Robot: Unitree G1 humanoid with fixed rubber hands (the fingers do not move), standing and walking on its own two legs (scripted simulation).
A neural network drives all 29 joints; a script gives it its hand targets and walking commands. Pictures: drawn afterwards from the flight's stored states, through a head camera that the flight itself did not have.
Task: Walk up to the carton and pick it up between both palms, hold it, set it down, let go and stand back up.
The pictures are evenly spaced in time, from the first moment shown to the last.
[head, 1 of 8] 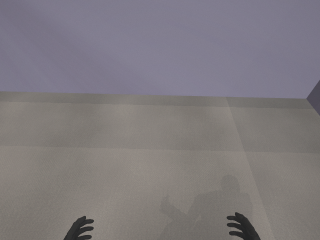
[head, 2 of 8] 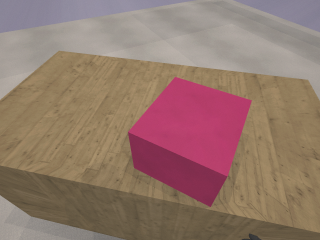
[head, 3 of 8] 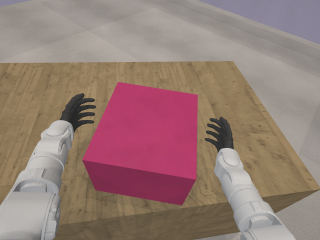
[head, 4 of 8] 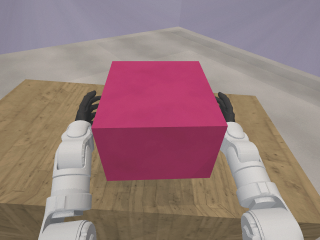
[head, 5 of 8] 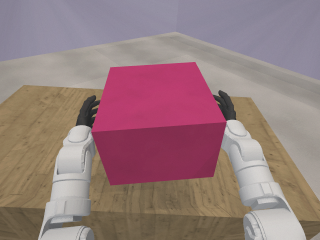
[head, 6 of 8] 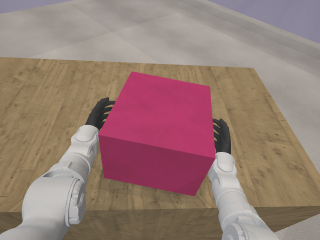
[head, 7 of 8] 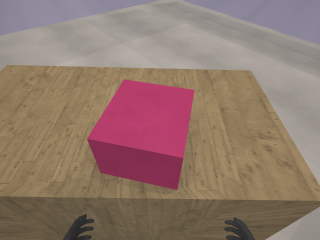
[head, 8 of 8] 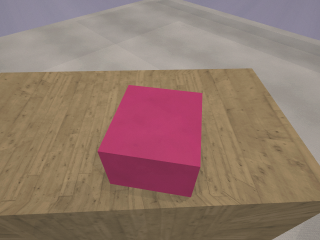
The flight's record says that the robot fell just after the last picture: no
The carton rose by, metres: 0.19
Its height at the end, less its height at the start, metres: +0.00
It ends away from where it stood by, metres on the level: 0.02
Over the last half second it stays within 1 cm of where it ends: yes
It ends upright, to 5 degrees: yes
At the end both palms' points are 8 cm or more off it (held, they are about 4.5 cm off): yes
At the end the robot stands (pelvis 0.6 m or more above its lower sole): yes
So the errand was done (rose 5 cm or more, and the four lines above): yes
